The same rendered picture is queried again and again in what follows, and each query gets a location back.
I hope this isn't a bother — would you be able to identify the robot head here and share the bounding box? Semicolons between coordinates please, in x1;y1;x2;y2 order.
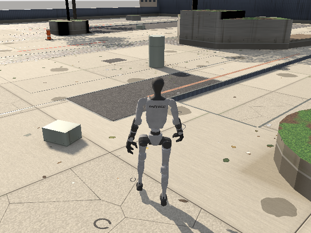
149;77;166;100

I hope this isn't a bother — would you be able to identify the left robot foot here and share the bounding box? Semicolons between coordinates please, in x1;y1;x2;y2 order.
136;182;143;191

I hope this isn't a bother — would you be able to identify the right robot upper arm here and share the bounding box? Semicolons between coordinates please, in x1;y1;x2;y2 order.
167;98;180;125

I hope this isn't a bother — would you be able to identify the right robot forearm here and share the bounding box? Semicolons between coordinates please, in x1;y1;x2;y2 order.
175;118;183;135

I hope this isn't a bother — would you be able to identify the left robot hand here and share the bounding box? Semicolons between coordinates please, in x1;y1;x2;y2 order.
126;140;138;154

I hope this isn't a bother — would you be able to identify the right robot hand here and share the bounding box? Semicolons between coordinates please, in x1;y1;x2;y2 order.
173;133;184;142

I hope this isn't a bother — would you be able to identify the left robot upper arm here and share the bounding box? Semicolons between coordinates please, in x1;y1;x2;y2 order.
134;98;147;125

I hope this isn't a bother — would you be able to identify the left robot forearm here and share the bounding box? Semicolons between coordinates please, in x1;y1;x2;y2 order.
127;118;138;142

